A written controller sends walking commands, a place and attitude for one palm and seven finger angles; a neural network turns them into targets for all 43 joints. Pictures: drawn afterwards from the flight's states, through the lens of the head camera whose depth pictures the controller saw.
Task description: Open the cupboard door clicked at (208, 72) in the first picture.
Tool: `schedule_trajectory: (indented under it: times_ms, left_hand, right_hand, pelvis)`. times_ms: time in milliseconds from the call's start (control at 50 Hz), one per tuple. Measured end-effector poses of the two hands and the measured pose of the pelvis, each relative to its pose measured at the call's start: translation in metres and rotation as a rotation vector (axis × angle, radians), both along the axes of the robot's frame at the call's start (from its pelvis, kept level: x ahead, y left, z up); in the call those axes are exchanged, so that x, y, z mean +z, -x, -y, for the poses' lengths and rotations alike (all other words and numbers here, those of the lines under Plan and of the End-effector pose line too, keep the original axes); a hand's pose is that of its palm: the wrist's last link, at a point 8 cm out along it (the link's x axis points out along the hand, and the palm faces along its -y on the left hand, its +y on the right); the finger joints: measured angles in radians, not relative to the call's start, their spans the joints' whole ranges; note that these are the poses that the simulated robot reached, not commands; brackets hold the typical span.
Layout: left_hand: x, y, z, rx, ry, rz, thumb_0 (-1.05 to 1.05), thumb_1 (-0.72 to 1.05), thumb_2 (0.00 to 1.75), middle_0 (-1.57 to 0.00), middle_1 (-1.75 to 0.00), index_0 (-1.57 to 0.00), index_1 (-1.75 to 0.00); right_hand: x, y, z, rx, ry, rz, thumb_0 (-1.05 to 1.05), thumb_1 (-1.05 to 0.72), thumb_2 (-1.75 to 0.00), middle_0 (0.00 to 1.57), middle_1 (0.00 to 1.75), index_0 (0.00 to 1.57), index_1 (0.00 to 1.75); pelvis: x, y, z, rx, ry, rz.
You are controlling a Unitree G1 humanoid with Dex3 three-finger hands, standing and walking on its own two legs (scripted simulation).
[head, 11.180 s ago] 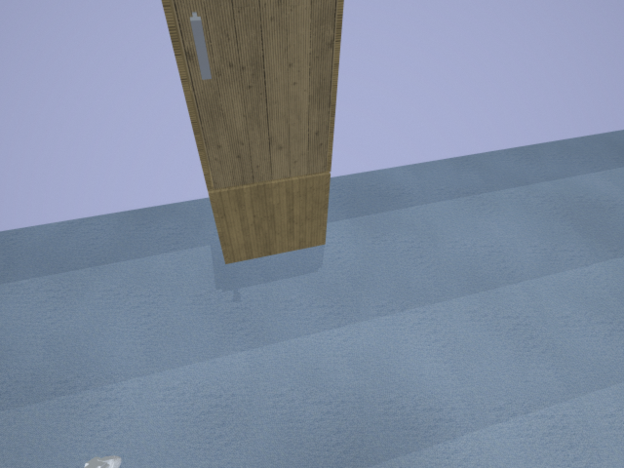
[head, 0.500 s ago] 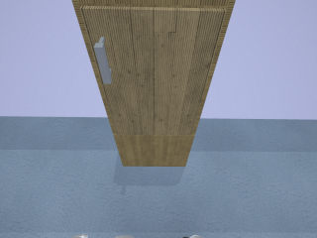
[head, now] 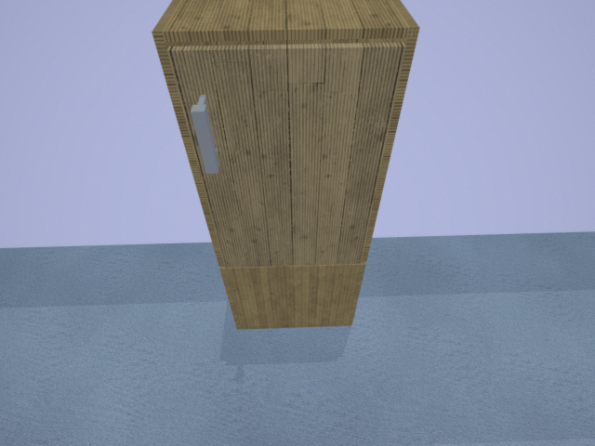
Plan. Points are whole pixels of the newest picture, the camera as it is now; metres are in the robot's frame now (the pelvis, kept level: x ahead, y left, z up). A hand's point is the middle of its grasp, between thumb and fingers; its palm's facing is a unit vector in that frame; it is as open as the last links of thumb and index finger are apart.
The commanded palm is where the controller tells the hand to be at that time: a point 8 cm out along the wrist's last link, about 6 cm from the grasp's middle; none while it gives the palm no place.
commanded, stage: come to a stop and stand still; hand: left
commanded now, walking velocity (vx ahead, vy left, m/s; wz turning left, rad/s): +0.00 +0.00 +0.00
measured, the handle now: (207, 134) +0.60 +0.21 +0.10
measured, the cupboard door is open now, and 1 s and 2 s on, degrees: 0 0 0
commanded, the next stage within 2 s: look again from close up in 0.28 s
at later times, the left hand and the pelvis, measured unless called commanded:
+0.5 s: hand out of the picture -0.01 +0.16 -0.18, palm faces +0.01 -0.99 -0.17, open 7.4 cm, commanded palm none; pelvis -0.01 +0.00 -0.01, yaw +0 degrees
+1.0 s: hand out of the picture +0.03 +0.20 -0.18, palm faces +0.00 -0.98 -0.19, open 7.4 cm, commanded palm none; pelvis +0.02 +0.02 -0.01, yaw -1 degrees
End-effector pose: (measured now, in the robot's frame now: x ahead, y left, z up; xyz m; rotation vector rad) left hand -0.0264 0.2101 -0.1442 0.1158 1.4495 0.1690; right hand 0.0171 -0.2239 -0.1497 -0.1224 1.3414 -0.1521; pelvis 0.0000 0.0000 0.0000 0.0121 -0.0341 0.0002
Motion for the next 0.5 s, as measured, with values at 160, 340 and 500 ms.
schedule_trajectory:
  times_ms: [160,340,500]
  left_hand:
    - [-0.005,-0.005,0.013,-0.011,0.026,0.019,0.01,0.92,0.9,-0.2,-0.3,-0.2,-0.3]
    - [-0.004,-0.005,0.012,-0.008,0.02,0.02,0.01,0.92,0.9,-0.2,-0.3,-0.2,-0.3]
    - [-0.009,-0.01,0.002,-0.043,0.008,0.045,0.0,0.91,0.9,-0.2,-0.3,-0.2,-0.3]
  right_hand:
    - [0.001,0.047,-0.006,-0.028,-0.014,-0.103,0.0,-0.92,-0.9,0.2,0.3,0.2,0.3]
    - [0.001,0.075,-0.017,-0.053,-0.038,-0.172,0.0,-0.91,-0.9,0.2,0.3,0.2,0.3]
    - [-0.006,0.055,-0.021,-0.032,-0.041,-0.1,0.0,-0.91,-0.9,0.2,0.3,0.2,0.3]
  pelvis:
    - [0.001,0.005,0.006,-0.001,0.005,0.003]
    - [0.001,0.006,0.007,-0.001,0.007,-0.002]
    - [-0.008,0.005,-0.003,0.003,0.033,-0.017]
